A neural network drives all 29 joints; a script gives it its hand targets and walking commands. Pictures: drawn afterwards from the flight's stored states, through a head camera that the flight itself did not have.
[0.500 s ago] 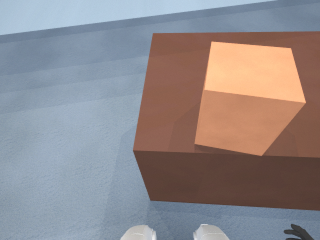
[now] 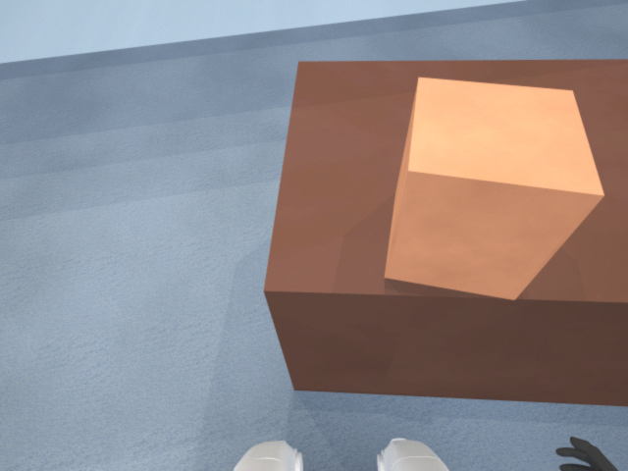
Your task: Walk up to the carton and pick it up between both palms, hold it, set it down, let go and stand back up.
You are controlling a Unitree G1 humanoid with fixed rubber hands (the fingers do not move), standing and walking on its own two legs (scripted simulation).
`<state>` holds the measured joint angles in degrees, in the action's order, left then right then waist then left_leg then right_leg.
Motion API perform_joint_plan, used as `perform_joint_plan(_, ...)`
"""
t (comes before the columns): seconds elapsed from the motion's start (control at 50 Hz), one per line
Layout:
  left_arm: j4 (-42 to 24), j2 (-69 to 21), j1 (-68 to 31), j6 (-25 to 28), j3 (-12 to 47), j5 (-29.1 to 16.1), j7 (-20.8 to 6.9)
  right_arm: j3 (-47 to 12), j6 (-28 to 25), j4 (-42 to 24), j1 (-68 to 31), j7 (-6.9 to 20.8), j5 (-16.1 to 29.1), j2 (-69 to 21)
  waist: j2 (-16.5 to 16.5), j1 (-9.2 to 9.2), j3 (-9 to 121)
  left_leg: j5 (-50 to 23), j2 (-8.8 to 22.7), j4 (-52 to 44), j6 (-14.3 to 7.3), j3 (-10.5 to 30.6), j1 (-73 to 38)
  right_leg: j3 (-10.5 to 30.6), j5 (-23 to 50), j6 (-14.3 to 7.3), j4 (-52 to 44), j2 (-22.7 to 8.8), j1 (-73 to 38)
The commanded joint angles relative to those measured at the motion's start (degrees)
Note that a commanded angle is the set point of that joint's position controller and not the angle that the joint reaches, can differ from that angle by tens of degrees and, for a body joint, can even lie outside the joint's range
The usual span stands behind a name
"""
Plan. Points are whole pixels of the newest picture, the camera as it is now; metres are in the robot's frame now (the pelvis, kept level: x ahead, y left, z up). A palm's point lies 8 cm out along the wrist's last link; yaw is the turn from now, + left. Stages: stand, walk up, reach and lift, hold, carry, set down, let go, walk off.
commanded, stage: walk up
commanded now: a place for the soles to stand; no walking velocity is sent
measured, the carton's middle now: (468, 193) +0.48 -0.22 +0.03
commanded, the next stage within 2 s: none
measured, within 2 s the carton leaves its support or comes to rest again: neither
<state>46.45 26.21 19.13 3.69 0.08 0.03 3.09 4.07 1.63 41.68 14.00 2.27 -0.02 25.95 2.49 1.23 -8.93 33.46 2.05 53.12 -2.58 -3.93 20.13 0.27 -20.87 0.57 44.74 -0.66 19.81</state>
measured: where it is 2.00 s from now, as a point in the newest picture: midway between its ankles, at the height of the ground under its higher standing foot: outside the picture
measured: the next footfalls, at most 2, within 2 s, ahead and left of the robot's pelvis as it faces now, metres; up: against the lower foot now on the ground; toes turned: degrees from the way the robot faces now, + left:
right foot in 0.32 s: +0.07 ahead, -0.14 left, +0.00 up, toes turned -1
right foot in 0.96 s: +0.07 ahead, -0.25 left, +0.00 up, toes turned -7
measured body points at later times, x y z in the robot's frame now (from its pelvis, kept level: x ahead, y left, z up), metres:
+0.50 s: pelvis -0.01 +0.01 +0.00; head +0.03 +0.01 +0.45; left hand +0.06 +0.35 -0.10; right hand +0.08 -0.32 -0.09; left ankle +0.01 +0.11 -0.71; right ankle +0.02 -0.14 -0.70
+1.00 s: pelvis -0.01 -0.14 -0.02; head +0.03 -0.11 +0.42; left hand +0.09 +0.17 -0.15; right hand +0.02 -0.51 -0.08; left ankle +0.01 +0.08 -0.68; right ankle +0.03 -0.25 -0.71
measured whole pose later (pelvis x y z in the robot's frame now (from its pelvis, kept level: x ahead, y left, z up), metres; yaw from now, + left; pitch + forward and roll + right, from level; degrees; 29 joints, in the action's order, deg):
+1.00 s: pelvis -0.01 -0.14 -0.02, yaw -8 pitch -5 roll +2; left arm 44.1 28.5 16.9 -3.1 0.0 0.0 -6.0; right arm 4.0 -3.2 42.8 18.3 -4.1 0.0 26.1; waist -6.5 -1.8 -10.4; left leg 31.1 12.7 57.9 -1.0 -0.9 19.7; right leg 0.3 -24.9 -0.9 54.8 0.6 24.6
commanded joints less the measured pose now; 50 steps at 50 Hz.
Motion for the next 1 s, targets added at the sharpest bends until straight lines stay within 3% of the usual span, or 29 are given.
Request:
perform_joint_plan(0.0, -3.7, 16.4, -3.3, 0.9, -5.0, 1.2, 1.0, 3.9, -1.1, -0.6, 1.0, -0.5, -1.2, 9.5, -10.8, 1.68, 7.0, -8.5, 0.4, -12.4, 0.2, 4.5, -5.0, 21.6, 14.8, -12.8, -12.6, -12.9, 5.4)
perform_joint_plan(0.02, -4.1, 14.5, -4.5, 0.5, -4.3, 1.0, 0.8, 4.4, -1.5, 0.5, 3.6, -0.7, -1.8, 10.0, -8.5, 3.23, 8.0, -10.4, 0.4, -19.1, -0.3, 6.1, -10.4, 17.2, 13.4, -10.1, -8.3, -9.7, 8.9)
perform_joint_plan(0.04, -4.3, 11.3, -4.1, 0.2, -3.5, 0.5, 0.7, 5.1, -2.0, 0.9, 5.5, -1.0, -2.9, 13.0, 1.4, 3.85, 9.2, -7.5, 8.6, -28.6, -2.4, 18.9, -14.8, 9.7, 8.5, -5.9, 2.9, -4.1, 14.7)
perform_joint_plan(0.06, -3.8, 9.4, -3.5, -0.3, -3.1, 0.2, 0.9, 4.9, -2.3, -0.8, 0.8, -1.1, -2.5, 15.6, 7.5, 2.29, 5.5, -1.4, 17.2, -35.8, -5.6, 29.2, -10.6, 0.8, -8.8, -2.9, 8.0, 3.1, 18.7)
perform_joint_plan(0.08, -2.8, 13.3, -2.7, -0.7, -4.1, 0.7, 1.1, 4.9, -2.3, -1.1, -0.4, -0.9, -2.0, 15.9, 2.3, 2.56, 4.5, -1.1, 20.6, -36.2, -8.6, 30.7, -7.4, 2.4, -13.8, -2.6, 12.9, 1.6, 16.4)
perform_joint_plan(0.12, -2.2, 12.4, -0.3, -0.5, -4.4, 0.5, 0.5, 4.4, -2.5, -1.7, -2.8, -1.1, -1.7, 13.7, 0.4, 0.78, 2.7, -5.5, 17.2, -33.8, -7.6, 24.1, -5.8, 2.8, -11.0, -2.7, 12.3, 0.1, 13.5)
perform_joint_plan(0.2, -1.3, 11.5, 3.0, 0.4, -4.5, 0.5, 0.2, 4.0, -2.3, -2.5, -2.5, -1.0, -1.9, 12.7, 4.4, 0.23, 7.9, -27.9, 14.8, -25.3, -8.6, 16.5, -9.5, -2.3, -9.0, -2.4, 3.8, -0.5, 7.3)
perform_joint_plan(0.24, -0.7, 10.8, 5.2, 1.2, -4.5, 0.5, 0.5, 3.6, -1.7, -3.3, -4.8, -0.7, -1.3, 12.2, 3.0, -2.09, 9.1, -31.2, 12.2, -19.2, -7.9, 10.9, -5.5, -3.6, -0.5, -3.0, -6.7, 0.0, -1.5)
perform_joint_plan(0.26, -0.2, 11.2, 6.5, 1.8, -4.7, 0.7, 0.7, 3.3, -1.4, -3.6, -5.8, -0.6, -0.9, 11.1, 1.1, -3.15, 9.3, -31.6, 9.8, -14.2, -5.9, 8.6, -3.5, -0.7, 5.9, -3.8, -11.4, 0.0, -4.7)
perform_joint_plan(0.28, -0.1, 13.8, 7.9, 2.3, -5.5, 1.2, 1.1, 2.9, -1.3, -4.5, -5.4, -0.5, -0.4, 9.4, -5.0, -3.65, 10.5, -29.4, 6.9, -6.9, -3.0, 6.2, 1.4, 8.3, 13.7, -6.4, -13.4, -4.1, -8.7)
perform_joint_plan(0.3, -1.1, 17.9, 7.0, 2.6, -6.5, 1.8, 1.4, 2.2, -1.1, -5.5, -4.9, -0.5, -0.2, 7.3, -12.7, -3.12, 10.2, -21.5, 2.1, 1.7, 0.5, 3.5, 7.8, 25.8, 17.4, -11.4, -17.2, -13.3, -9.8)
perform_joint_plan(0.32, -1.8, 19.6, 5.4, 2.3, -6.5, 1.4, 1.4, 2.4, -0.2, -5.3, -5.3, -0.8, -0.4, 8.2, -12.7, -3.10, 9.1, 4.4, -0.8, 4.4, 1.1, 5.7, 8.8, 34.1, 17.3, -16.9, -20.0, -20.1, -6.4)
perform_joint_plan(0.36, -2.8, 19.2, 1.7, 1.9, -6.4, 1.4, 1.4, 3.2, 0.2, -4.1, -4.3, -0.7, -0.7, 10.1, -10.5, -1.93, 6.7, 5.9, 1.1, 5.2, 1.0, 8.3, 7.3, 31.6, 13.4, -18.6, -18.0, -19.2, -2.4)
perform_joint_plan(0.42, -3.2, 17.0, -2.2, 1.3, -5.2, 1.3, 1.1, 3.9, -1.0, -1.2, -0.1, -0.5, -1.0, 9.4, -11.3, 0.92, 7.4, -6.8, 0.6, -10.2, 0.3, 5.0, -2.1, 22.5, 17.9, -13.8, -12.9, -13.9, 2.4)
perform_joint_plan(0.44, -9.7, 15.1, -10.3, -2.5, -6.7, 4.7, -2.3, 5.8, -5.1, 6.7, 20.0, -3.6, 1.5, 13.2, -19.6, 7.02, 9.6, -8.4, 2.8, -27.5, -0.1, 7.7, -18.9, 9.0, 11.2, -10.7, 1.5, -2.5, 13.5)
perform_joint_plan(0.46, -12.1, 7.2, -11.6, -3.6, -4.9, 3.9, -3.8, 8.7, -6.4, 9.0, 26.7, -5.6, -0.7, 23.3, 1.4, 9.12, 8.2, -8.6, 17.9, -36.2, 1.9, 33.8, -28.7, 8.5, -5.8, -4.2, 19.5, 7.9, 30.9)
perform_joint_plan(0.48, -11.5, 11.6, -8.1, -5.2, -5.9, 4.1, -3.7, 9.0, -6.6, 6.1, 21.4, -6.7, 0.1, 26.2, -5.7, 4.93, 8.7, -5.8, 29.8, -37.7, -0.5, 45.0, -23.7, 13.4, -8.8, -2.2, 25.1, 3.8, 32.8)
perform_joint_plan(0.5, -9.8, 14.8, -5.8, -6.5, -6.6, 4.0, -4.3, 8.2, -6.7, 4.6, 14.6, -7.3, 0.5, 25.2, -11.5, 1.60, 4.9, -4.5, 29.4, -37.5, -0.8, 41.5, -16.7, 16.4, -6.8, -1.8, 26.7, 1.5, 30.7)
perform_joint_plan(0.52, -9.1, 14.3, -5.1, -7.0, -6.8, 3.6, -5.1, 7.2, -7.0, 4.5, 11.8, -7.6, 0.4, 22.3, -12.3, -0.14, 1.6, -10.9, 25.7, -36.1, 0.7, 34.0, -13.6, 17.6, -3.2, -2.0, 27.0, 0.7, 28.4)
perform_joint_plan(0.58, -7.6, 12.2, -0.7, -7.2, -7.3, 3.1, -6.4, 6.2, -7.8, 4.2, 10.9, -8.0, -0.1, 18.3, -2.9, -1.68, 4.8, -31.3, 18.2, -29.9, 1.5, 17.7, -15.6, 13.5, 2.7, -1.5, 23.9, -0.4, 22.1)
perform_joint_plan(0.64, -8.9, 11.7, -3.5, -7.7, -7.4, 3.2, -7.0, 6.1, -7.7, 3.5, 13.5, -7.9, -0.4, 17.6, 2.3, -0.44, 7.1, -40.6, 17.9, -25.2, -2.8, 13.9, -18.2, 11.1, 3.1, -1.0, 23.7, -0.7, 22.3)
perform_joint_plan(0.72, -9.6, 12.4, -5.3, -7.9, -7.7, 3.5, -7.7, 6.6, -7.5, 2.0, 12.9, -7.6, -0.4, 19.2, 6.1, 0.67, 6.5, -29.9, 19.6, -25.2, -8.3, 14.2, -17.5, 9.1, 0.6, -0.4, 22.2, -1.4, 23.3)
perform_joint_plan(0.82, -10.3, 13.8, -6.7, -7.4, -8.5, 3.3, -9.4, 7.4, -7.4, 0.5, 7.4, -7.6, -0.9, 22.5, 9.8, -0.47, 4.8, -11.2, 22.5, -27.5, -10.4, 12.0, -8.8, 5.4, -6.0, -0.3, 13.6, -5.2, 17.2)
perform_joint_plan(0.88, -8.6, 13.6, 0.2, -6.7, -9.5, 2.8, -9.9, 7.0, -7.1, 0.1, 1.0, -7.4, -1.4, 22.7, 11.1, -5.14, 8.2, -13.1, 20.5, -22.2, -8.3, 6.1, -1.4, 1.9, -8.5, -2.6, 3.2, -5.8, 2.8)
perform_joint_plan(0.9, -5.9, 13.4, 6.5, -6.2, -10.2, 2.8, -9.7, 6.6, -6.6, -0.1, -1.4, -7.4, -1.5, 21.6, 7.2, -9.06, 10.7, -11.2, 17.7, -13.6, -6.3, 1.5, 5.6, -0.3, -4.8, -3.2, -4.6, -4.5, -9.6)
perform_joint_plan(0.92, -1.9, 15.7, 14.9, -5.4, -11.5, 3.1, -9.0, 4.8, -5.9, 0.4, -0.1, -7.3, -2.2, 16.1, -5.6, -12.37, 12.6, -9.8, 11.6, 5.9, -3.9, -1.7, 13.1, 2.6, -4.9, -1.9, -8.0, -1.5, -20.1)
perform_joint_plan(0.94, -2.3, 19.5, 16.9, -5.1, -11.8, 3.9, -7.9, 2.3, -5.3, -1.2, 1.0, -7.6, -1.5, 9.1, -22.6, -14.21, 6.9, 6.1, 1.6, 19.5, -2.1, 0.5, 26.2, 15.0, -14.5, -1.5, -15.7, -2.7, -17.4)
perform_joint_plan(0.96, -5.8, 21.4, 10.6, -4.8, -10.9, 4.1, -7.4, 1.5, -4.9, -2.3, 2.1, -8.1, -0.6, 7.9, -24.6, -10.73, 4.9, 8.6, -2.7, 25.6, -1.3, 5.3, 29.6, 33.0, -24.8, -3.4, -25.5, -9.5, -8.6)
perform_joint_plan(0.98, -6.6, 23.2, 5.3, -4.9, -10.7, 2.4, -6.7, 4.0, -4.5, -2.4, -1.3, -8.0, 0.2, 13.9, -16.9, -9.17, 1.3, 5.1, -2.7, 26.3, -1.5, 10.3, 24.1, 46.1, -33.0, -1.8, -40.6, -15.8, 0.4)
